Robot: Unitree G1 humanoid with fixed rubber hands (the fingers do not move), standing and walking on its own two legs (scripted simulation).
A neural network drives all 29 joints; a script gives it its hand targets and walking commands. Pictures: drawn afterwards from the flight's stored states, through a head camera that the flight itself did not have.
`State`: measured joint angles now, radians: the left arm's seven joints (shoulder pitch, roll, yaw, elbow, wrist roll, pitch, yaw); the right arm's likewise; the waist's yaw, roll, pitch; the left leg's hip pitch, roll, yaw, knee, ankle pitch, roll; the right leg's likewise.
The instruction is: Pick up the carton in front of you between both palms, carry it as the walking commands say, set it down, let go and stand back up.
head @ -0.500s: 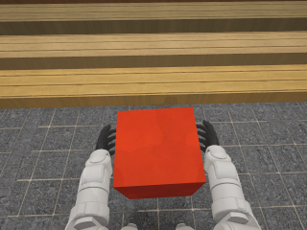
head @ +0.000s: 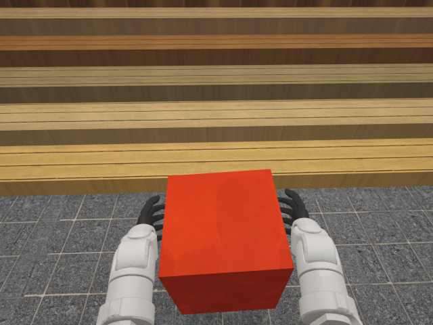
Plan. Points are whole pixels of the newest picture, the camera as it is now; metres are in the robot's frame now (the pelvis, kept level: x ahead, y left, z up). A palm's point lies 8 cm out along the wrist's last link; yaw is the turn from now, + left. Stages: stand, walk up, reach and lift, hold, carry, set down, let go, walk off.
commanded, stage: reach and lift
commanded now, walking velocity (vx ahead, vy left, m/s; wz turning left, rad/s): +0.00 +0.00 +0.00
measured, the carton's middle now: (224, 245) +0.29 +0.00 -0.04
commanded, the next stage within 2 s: hold in 0.78 s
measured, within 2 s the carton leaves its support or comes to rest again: neither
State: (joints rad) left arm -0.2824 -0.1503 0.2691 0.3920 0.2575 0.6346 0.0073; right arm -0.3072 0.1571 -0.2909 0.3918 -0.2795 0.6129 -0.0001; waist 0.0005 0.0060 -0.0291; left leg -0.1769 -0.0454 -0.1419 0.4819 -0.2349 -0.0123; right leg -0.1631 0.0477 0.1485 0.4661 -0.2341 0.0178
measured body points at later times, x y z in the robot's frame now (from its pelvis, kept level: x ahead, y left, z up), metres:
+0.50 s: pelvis +0.00 +0.00 +0.00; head -0.04 -0.01 +0.45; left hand +0.31 +0.15 +0.03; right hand +0.31 -0.16 +0.03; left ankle +0.02 +0.13 -0.74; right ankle +0.02 -0.13 -0.74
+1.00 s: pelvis +0.01 +0.00 +0.01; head -0.04 +0.00 +0.46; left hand +0.30 +0.15 +0.05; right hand +0.31 -0.16 +0.06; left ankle +0.02 +0.13 -0.74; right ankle +0.02 -0.13 -0.74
